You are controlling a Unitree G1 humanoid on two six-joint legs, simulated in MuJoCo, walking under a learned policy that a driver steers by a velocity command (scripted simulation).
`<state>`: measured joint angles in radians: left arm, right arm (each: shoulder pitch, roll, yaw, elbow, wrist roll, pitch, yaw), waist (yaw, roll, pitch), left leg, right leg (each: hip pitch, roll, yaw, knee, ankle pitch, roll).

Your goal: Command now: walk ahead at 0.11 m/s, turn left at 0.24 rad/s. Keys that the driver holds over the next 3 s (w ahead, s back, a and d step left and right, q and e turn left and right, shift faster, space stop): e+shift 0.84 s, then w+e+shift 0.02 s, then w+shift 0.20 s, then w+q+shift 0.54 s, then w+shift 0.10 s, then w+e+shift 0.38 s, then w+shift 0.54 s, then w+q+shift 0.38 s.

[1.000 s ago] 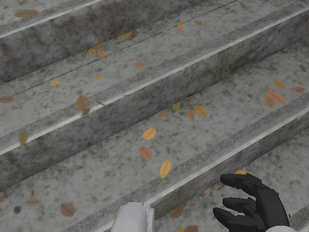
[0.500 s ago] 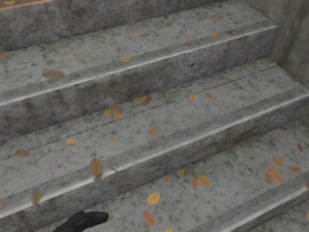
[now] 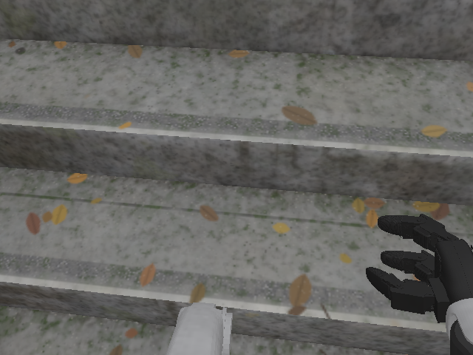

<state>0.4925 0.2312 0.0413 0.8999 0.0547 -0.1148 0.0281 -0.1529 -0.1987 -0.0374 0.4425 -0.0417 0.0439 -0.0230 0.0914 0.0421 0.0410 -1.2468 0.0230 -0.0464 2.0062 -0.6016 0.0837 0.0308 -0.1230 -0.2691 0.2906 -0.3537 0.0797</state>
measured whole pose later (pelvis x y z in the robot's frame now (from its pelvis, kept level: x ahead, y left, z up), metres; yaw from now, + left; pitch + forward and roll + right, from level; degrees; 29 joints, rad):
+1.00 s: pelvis +0.24 +0.02 +0.17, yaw -43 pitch +3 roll -1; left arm 0.34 0.24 0.06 0.67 0.04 -0.06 0.03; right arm 0.09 -0.19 -0.01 0.53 -0.06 0.02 -0.03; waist 0.04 0.05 -0.04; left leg -0.91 0.00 -0.03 1.98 -0.42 0.00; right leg -0.35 0.12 0.11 0.55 -0.26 -0.12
